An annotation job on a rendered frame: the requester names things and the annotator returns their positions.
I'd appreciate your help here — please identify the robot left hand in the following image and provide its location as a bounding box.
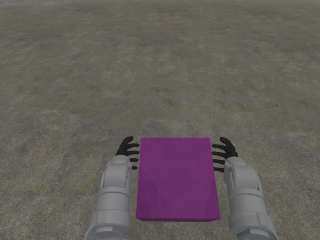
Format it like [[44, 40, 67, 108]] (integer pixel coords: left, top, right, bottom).
[[115, 136, 140, 170]]

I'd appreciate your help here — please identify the robot right forearm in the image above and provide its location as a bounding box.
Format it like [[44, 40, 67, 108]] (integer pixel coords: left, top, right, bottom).
[[223, 156, 279, 240]]

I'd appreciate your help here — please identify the robot right hand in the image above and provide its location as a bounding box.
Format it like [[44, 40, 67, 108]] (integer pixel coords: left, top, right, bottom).
[[211, 137, 238, 173]]

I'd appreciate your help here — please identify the robot left forearm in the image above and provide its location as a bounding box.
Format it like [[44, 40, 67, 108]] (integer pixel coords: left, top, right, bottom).
[[84, 155, 132, 240]]

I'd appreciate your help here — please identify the carton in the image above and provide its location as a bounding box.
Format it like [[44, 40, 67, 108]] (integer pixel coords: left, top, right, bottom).
[[135, 137, 221, 222]]

